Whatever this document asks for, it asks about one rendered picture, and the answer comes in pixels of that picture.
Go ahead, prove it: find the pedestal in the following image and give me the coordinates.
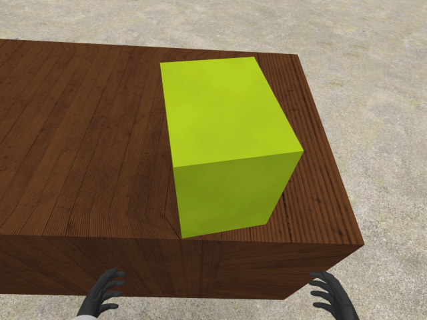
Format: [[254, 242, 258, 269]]
[[0, 39, 365, 300]]

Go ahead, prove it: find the carton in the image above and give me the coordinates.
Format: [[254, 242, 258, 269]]
[[160, 57, 304, 238]]

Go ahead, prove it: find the robot left hand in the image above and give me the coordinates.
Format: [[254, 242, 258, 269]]
[[76, 267, 127, 318]]

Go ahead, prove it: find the robot right hand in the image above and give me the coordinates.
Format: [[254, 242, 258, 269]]
[[308, 270, 360, 320]]

